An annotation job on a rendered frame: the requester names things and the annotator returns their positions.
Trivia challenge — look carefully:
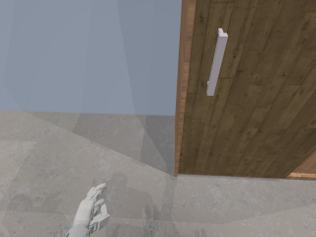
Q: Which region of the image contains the handle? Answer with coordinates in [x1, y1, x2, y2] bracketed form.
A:
[206, 28, 228, 96]

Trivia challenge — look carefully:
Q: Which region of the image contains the left robot forearm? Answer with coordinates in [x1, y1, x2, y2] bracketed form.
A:
[65, 226, 90, 237]

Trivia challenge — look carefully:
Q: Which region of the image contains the left robot hand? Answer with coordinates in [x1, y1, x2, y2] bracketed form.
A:
[72, 183, 110, 234]

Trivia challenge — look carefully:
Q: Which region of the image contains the wardrobe door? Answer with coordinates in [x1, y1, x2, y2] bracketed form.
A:
[178, 0, 316, 179]
[292, 150, 316, 174]

